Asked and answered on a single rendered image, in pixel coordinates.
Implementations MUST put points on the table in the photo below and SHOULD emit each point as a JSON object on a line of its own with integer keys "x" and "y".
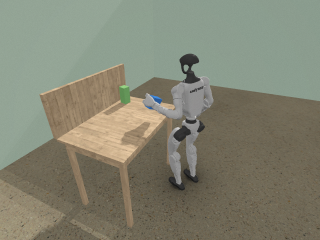
{"x": 87, "y": 115}

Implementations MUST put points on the right robot forearm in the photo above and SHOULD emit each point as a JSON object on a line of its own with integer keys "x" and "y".
{"x": 205, "y": 107}

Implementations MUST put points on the robot torso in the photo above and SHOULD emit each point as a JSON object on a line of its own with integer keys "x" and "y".
{"x": 192, "y": 103}

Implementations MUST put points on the robot left upper arm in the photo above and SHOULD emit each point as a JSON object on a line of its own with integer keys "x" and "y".
{"x": 177, "y": 92}

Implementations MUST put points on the robot left hand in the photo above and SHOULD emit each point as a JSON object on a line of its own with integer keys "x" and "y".
{"x": 148, "y": 101}

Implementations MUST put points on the sponge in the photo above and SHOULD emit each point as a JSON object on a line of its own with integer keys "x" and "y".
{"x": 156, "y": 99}

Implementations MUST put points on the robot head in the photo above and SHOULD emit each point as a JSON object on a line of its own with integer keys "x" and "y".
{"x": 189, "y": 59}

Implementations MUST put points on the left robot forearm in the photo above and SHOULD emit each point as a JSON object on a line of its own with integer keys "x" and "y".
{"x": 169, "y": 113}

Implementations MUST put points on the robot right upper arm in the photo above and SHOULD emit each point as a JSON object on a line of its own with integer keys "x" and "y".
{"x": 207, "y": 91}

